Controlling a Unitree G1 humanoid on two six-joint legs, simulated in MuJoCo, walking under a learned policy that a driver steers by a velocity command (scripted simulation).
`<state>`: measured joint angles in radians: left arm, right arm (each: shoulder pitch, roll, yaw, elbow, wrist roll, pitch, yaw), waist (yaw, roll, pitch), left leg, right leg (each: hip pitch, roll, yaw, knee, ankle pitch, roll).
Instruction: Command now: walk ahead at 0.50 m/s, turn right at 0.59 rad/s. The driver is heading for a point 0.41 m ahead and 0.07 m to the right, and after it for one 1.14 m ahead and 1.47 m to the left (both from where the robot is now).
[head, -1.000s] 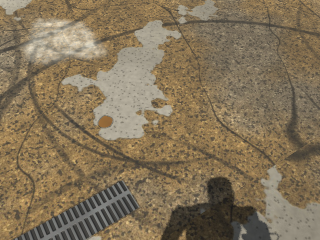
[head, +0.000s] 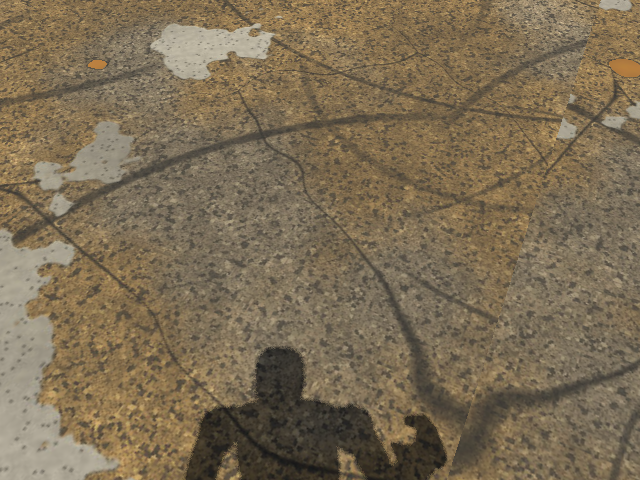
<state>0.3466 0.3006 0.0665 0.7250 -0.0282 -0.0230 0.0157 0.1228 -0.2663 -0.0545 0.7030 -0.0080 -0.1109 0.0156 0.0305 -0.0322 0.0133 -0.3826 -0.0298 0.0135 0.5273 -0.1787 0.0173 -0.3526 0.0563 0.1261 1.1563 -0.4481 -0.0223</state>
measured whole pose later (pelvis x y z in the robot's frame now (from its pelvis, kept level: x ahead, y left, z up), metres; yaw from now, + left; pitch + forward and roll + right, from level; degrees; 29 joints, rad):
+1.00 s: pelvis +0.36 -0.06 +0.00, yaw +0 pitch +2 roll -2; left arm 0.10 0.30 0.08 0.79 0.01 0.01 0.03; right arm 0.15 -0.30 -0.08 0.71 -0.01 0.02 0.01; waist -0.01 -0.02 0.07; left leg -0.37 0.00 0.03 0.59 -0.26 0.06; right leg -0.37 -0.04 -0.10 0.93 -0.54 0.04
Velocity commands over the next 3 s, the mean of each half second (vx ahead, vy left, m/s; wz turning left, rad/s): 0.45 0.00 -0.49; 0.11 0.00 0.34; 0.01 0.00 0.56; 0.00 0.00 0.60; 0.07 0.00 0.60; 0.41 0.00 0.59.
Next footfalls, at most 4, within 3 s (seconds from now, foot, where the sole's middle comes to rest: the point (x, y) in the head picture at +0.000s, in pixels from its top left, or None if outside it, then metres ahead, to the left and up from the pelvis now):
0.40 right None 0.35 -0.19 -0.77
0.92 left None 0.44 0.03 -0.77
1.40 right None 0.47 -0.20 -0.77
1.80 left None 0.36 0.05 -0.77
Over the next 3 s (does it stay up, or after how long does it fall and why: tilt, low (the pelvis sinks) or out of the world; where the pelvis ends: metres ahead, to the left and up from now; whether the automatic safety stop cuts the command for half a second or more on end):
stays up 0.41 0.14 0.02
